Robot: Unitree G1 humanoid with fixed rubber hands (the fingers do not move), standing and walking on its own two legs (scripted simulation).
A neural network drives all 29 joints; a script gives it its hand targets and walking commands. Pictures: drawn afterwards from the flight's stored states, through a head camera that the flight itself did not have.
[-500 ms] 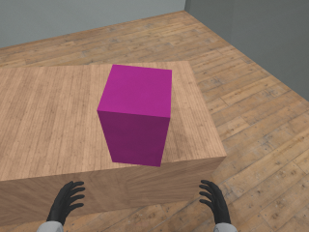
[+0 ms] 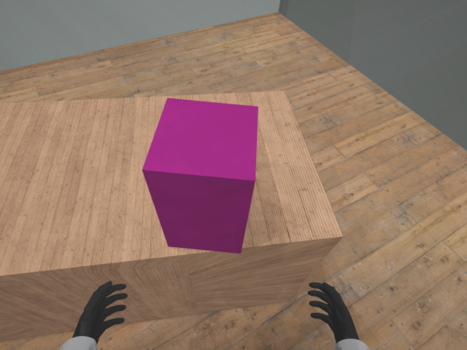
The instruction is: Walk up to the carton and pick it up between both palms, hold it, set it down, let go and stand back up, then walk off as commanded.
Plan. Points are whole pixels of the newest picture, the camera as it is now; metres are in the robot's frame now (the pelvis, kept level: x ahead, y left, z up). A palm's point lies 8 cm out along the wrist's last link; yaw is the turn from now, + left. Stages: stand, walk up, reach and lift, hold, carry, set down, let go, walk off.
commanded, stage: set down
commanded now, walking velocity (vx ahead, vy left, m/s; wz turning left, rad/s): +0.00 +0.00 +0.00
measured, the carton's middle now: (208, 184) +0.41 +0.03 +0.01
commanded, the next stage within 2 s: let go in 0.20 s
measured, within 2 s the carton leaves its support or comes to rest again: neither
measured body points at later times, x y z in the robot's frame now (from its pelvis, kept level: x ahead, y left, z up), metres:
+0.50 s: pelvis +0.00 +0.00 +0.00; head +0.04 +0.00 +0.45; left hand +0.18 +0.23 -0.09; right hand +0.16 -0.22 -0.09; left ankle +0.00 +0.13 -0.75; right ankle -0.04 -0.13 -0.75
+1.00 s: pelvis +0.00 +0.00 -0.01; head +0.00 +0.01 +0.44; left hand +0.16 +0.26 -0.10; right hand +0.12 -0.27 -0.11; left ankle +0.00 +0.13 -0.75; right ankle -0.03 -0.13 -0.75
